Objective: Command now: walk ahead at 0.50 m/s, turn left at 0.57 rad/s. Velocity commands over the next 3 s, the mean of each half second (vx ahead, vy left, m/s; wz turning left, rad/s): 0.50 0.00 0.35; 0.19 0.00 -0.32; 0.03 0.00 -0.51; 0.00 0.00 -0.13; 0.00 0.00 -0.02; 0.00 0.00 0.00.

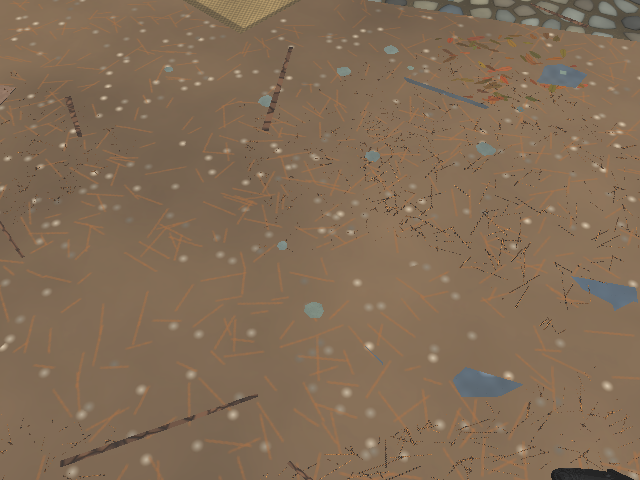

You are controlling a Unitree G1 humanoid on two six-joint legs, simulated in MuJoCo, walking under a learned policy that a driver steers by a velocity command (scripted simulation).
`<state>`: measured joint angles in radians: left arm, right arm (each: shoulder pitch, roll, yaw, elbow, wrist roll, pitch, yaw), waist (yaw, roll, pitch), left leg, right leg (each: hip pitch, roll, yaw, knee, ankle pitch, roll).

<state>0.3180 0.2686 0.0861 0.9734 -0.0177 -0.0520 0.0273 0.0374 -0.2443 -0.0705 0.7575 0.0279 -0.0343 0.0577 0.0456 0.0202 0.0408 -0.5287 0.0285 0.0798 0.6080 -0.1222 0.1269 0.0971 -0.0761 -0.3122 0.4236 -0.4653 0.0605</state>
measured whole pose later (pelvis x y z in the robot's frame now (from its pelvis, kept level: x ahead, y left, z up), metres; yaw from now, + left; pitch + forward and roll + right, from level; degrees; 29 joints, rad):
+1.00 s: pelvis +0.46 +0.02 +0.02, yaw -3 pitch +3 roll +0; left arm 0.21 0.31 0.08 0.79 -0.02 0.02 0.02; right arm 0.11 -0.28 -0.06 0.73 0.00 -0.02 -0.04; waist 0.04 0.00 0.02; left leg -0.43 -0.02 -0.12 0.59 -0.24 -0.07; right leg -0.31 0.11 0.17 0.47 -0.20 -0.04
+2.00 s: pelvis +0.48 +0.01 +0.02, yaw -21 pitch -1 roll +0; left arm 0.17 0.24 0.04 0.81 0.01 0.02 0.01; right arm 0.20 -0.25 -0.04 0.85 -0.01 -0.01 -0.02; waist 0.00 -0.02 0.03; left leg -0.20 0.03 0.00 0.52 -0.29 -0.02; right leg -0.23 0.03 0.02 0.51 -0.26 -0.02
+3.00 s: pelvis +0.49 +0.02 +0.02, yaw -21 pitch -2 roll +0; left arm 0.20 0.21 0.03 1.10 0.00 0.01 0.04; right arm 0.24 -0.21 -0.01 1.07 0.00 -0.01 -0.04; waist 0.00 0.00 0.04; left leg -0.18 0.00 0.00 0.48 -0.28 0.00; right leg -0.21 0.00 0.02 0.48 -0.25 0.01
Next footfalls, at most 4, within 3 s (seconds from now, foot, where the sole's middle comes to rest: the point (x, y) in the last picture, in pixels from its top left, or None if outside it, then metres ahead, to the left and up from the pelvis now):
0.54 right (376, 451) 0.52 -0.07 -0.75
1.04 left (269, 422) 0.56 0.15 -0.75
1.44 right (397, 465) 0.49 -0.11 -0.75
1.80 left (283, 425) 0.56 0.12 -0.75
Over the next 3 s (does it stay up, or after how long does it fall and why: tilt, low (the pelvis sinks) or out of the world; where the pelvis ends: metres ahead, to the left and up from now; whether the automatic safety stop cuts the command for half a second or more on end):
stays up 0.49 0.02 0.02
